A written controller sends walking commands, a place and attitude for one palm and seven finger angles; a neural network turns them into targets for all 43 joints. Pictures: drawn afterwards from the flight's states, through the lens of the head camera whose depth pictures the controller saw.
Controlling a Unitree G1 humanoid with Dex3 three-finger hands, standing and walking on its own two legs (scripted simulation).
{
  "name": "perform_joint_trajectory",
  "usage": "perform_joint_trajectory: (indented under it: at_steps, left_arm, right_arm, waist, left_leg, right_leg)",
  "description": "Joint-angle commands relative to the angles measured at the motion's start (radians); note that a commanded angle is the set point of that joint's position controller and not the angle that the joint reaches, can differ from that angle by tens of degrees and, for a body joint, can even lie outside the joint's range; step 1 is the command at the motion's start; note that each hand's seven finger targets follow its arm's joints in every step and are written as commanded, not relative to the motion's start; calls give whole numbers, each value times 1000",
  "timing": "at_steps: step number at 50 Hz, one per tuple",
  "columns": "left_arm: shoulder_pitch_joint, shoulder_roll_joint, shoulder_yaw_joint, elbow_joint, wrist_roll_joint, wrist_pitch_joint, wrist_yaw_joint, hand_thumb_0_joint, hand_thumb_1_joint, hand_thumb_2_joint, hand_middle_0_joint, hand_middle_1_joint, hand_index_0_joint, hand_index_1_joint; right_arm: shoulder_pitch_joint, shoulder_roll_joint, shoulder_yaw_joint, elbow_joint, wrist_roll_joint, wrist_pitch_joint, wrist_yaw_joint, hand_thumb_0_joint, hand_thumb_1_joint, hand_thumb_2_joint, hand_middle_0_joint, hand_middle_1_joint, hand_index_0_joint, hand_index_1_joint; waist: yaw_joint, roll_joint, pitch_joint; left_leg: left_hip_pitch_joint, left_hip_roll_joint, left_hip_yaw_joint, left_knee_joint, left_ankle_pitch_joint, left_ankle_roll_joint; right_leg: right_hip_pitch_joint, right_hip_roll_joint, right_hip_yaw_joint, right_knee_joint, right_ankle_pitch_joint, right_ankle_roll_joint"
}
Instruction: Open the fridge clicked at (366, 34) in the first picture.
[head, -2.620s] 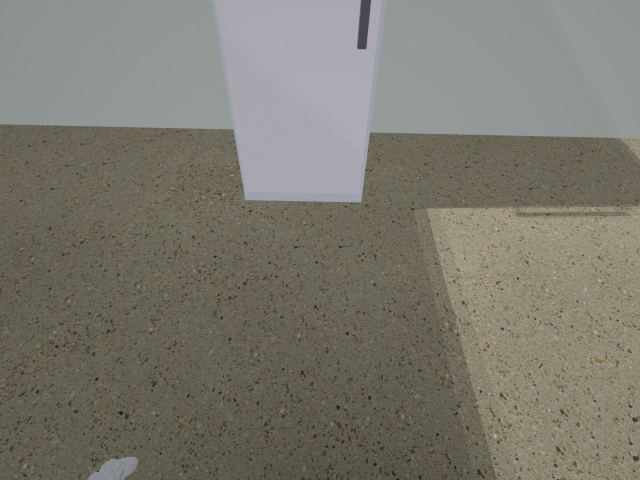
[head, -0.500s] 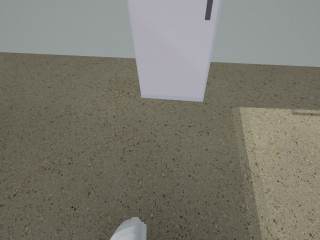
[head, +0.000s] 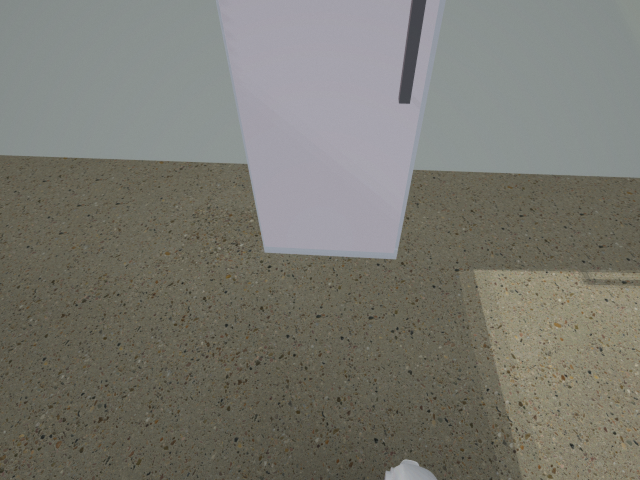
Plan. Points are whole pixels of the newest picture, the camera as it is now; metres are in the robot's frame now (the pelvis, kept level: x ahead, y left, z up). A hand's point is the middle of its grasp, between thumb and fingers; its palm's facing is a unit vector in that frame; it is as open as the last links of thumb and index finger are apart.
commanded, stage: walk to a spot facing it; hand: right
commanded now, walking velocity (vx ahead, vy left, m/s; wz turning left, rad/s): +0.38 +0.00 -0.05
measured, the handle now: out of the picture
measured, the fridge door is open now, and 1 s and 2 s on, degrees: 0 0 0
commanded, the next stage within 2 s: turn to face it in 0.38 s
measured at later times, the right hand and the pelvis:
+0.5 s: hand (490, 433) +0.25 -0.24 -0.17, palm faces -0.06 +0.98 -0.16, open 7.4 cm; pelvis +0.19 -0.06 +0.01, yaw +8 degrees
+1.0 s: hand (444, 362) +0.36 -0.19 -0.18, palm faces -0.04 +0.99 -0.15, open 7.2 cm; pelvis +0.26 -0.03 -0.01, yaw +4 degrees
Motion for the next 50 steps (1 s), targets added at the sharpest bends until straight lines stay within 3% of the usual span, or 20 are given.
perform_joint_trajectory:
  at_steps: [1, 3, 5, 6, 7, 8, 11, 16, 23, 27, 30, 32, 33, 34, 35, 38, 42, 48, 49, 50]
  left_arm:
    - [-46, 11, -15, -65, 2, -27, -22, 0, 900, 900, -200, -300, -200, -300]
    - [-43, 25, -11, -65, 2, -37, -20, 0, 900, 900, -200, -300, -200, -300]
    - [123, 69, 1, -13, 9, -50, -8, 0, 900, 900, -200, -300, -200, -300]
    - [275, 158, 21, 24, 19, -59, 4, 0, 900, 900, -200, -300, -200, -300]
    - [382, 264, 46, 49, 16, -58, 15, 0, 900, 900, -200, -300, -200, -300]
    - [378, 243, 36, 55, 6, -47, 23, 0, 900, 900, -200, -300, -200, -300]
    - [191, 115, -1, 16, 5, -60, 33, 0, 900, 900, -200, -300, -200, -300]
    - [167, 57, -12, 17, -2, -78, 43, 0, 900, 900, -200, -300, -200, -300]
    - [206, 90, -9, 28, -2, -64, 48, 0, 900, 900, -200, -300, -200, -300]
    - [247, 94, -9, 62, 11, -50, 48, 0, 900, 900, -200, -300, -200, -300]
    - [254, 94, -10, 80, 8, -37, 46, 0, 900, 900, -200, -300, -200, -300]
    - [257, 71, -15, 85, -6, -35, 40, 0, 900, 900, -200, -300, -200, -300]
    - [290, 17, -22, 79, -16, -35, 34, 0, 900, 900, -200, -300, -200, -300]
    - [318, 1, -28, 69, -23, -18, 37, 0, 900, 900, -200, -300, -200, -300]
    - [299, -3, -26, 73, -22, -2, 45, 0, 900, 900, -200, -300, -200, -300]
    - [244, -14, -27, 80, -15, 20, 41, 0, 900, 900, -200, -300, -200, -300]
    - [259, -47, -28, 87, -8, 46, 33, 0, 900, 900, -200, -300, -200, -300]
    - [245, -15, -26, 60, -4, 36, 26, 0, 900, 900, -200, -300, -200, -300]
    - [261, 10, -24, 66, -3, 29, 26, 0, 900, 900, -200, -300, -200, -300]
    - [262, 68, -17, 55, 8, 20, 30, 0, 900, 900, -200, -300, -200, -300]
  right_arm:
    - [86, -128, -17, -30, 2, -19, -6, 0, -900, -900, 200, 300, 200, 300]
    - [99, -137, -22, -21, 3, -15, -6, 0, -900, -900, 200, 300, 200, 300]
    - [85, -134, -23, -20, 9, -10, -4, 0, -900, -900, 200, 300, 200, 300]
    - [104, -97, -19, -31, 16, -11, 2, 0, -900, -900, 200, 300, 200, 300]
    - [101, -50, -5, -59, 23, -13, 12, 0, -900, -900, 200, 300, 200, 300]
    - [41, -93, -13, -74, 10, -11, 5, 0, -900, -900, 200, 300, 200, 300]
    - [-15, -52, -21, -49, 6, 10, 16, 0, -900, -900, 200, 300, 200, 300]
    - [78, 7, -26, -22, -4, 66, 15, 0, -900, -900, 200, 300, 200, 300]
    - [-93, -21, -39, -119, 1, 92, 31, 0, -900, -900, 200, 300, 200, 300]
    - [-164, -1, -22, -142, 5, 78, 18, 0, -900, -900, 200, 300, 200, 300]
    - [-98, -8, -13, -122, 1, 59, 5, 0, -900, -900, 200, 300, 200, 300]
    - [37, -71, -20, -70, -4, 34, -6, 0, -900, -900, 200, 300, 200, 300]
    - [97, -150, -33, -47, -6, 18, -19, 0, -900, -900, 200, 300, 200, 300]
    - [125, -199, -34, -39, 14, 14, -19, 0, -900, -900, 200, 300, 200, 300]
    - [68, -182, -24, -48, 19, 17, -24, 0, -900, -900, 200, 300, 200, 300]
    - [-80, -121, -9, -74, 15, 23, -34, 0, -900, -900, 200, 300, 200, 300]
    - [-168, -102, -18, -102, 6, 47, -37, 0, -900, -900, 200, 300, 200, 300]
    - [-163, -117, -28, -104, 17, 72, -34, 0, -900, -900, 200, 300, 200, 300]
    - [-164, -89, -23, -106, 21, 79, -32, 0, -900, -900, 200, 300, 200, 300]
    - [-149, -41, -15, -122, 28, 86, -26, 0, -900, -900, 200, 300, 200, 300]
  waist:
    - [-37, 74, 104]
    - [-33, 61, 84]
    - [46, -17, -6]
    - [102, -168, -118]
    - [118, -384, -175]
    - [125, -261, -152]
    - [44, -53, 42]
    - [-27, -74, 42]
    - [-10, -103, 108]
    - [22, -117, 104]
    - [-5, -100, 33]
    - [-67, -19, -75]
    - [-78, 161, -181]
    - [-55, 215, -241]
    - [-39, 154, -184]
    - [-9, 166, -74]
    - [23, 131, 7]
    - [24, 105, 13]
    - [29, 7, 24]
    - [22, -196, 46]
  left_leg:
    - [-45, 315, -202, -188, 132, 112]
    - [-13, 325, -205, -137, 186, 107]
    - [-66, 254, -117, 111, 329, 65]
    - [-219, 170, -52, 377, 235, 12]
    - [-478, 45, -13, 692, -275, -35]
    - [-529, 72, -125, 833, -306, -17]
    - [-525, 164, -182, 890, -90, -29]
    - [-482, 153, -176, 836, 68, -55]
    - [-581, 161, -111, 636, 111, -85]
    - [-452, 128, -71, 381, 49, -58]
    - [-250, 78, -43, 241, 79, -36]
    - [12, 118, -71, 85, 362, -34]
    - [222, 328, -292, 107, 738, 34]
    - [244, 480, -404, 79, 1045, 151]
    - [145, 471, -340, 37, 987, 179]
    - [-38, 410, -281, -42, 657, 139]
    - [-244, 349, -173, -136, 191, 99]
    - [-248, 302, -120, -50, -68, 37]
    - [-298, 262, -96, 29, -122, -1]
    - [-303, 172, -44, 130, -160, -57]
  right_leg:
    - [54, 22, -34, -189, -21, -13]
    - [134, 44, -57, -261, -53, -27]
    - [414, 93, -91, -392, -21, -42]
    - [671, -51, 110, -461, -18, -98]
    - [836, -303, 438, -566, 71, -200]
    - [792, -326, 455, -610, 37, -227]
    - [494, -242, 218, -668, 58, -155]
    - [419, -156, -50, -697, 219, -90]
    - [502, -176, -144, -660, 421, -131]
    - [529, -178, -158, -583, 550, -149]
    - [517, -160, -146, -459, 602, -128]
    - [444, -92, -164, -265, 452, -62]
    - [260, -3, -187, -65, 79, -14]
    - [218, 77, -94, 120, -434, 11]
    - [217, 62, 0, 167, -461, 5]
    - [197, 37, 42, 180, -370, 16]
    - [283, 53, -4, 29, -291, 18]
    - [382, 82, -40, -334, -120, 16]
    - [416, 45, 35, -456, -98, 3]
    - [331, -80, 226, -604, -188, -42]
